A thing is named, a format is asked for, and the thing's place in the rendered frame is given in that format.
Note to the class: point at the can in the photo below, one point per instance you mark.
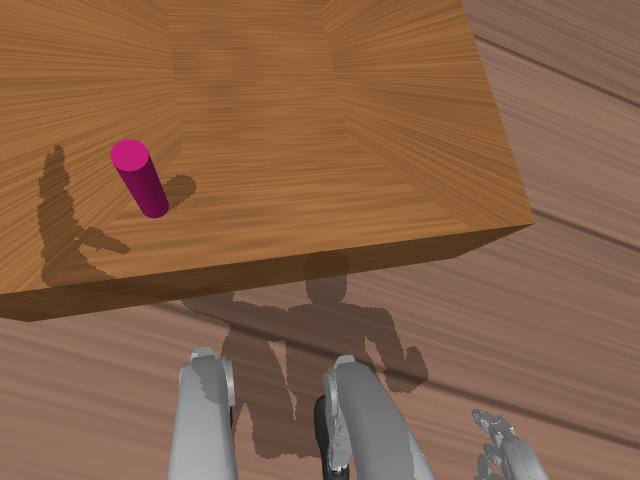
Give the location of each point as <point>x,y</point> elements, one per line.
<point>133,162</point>

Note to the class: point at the right robot foot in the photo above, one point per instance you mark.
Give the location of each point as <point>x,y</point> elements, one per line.
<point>322,438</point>

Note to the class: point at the right robot hand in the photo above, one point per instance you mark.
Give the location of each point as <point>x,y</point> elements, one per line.
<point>513,456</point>

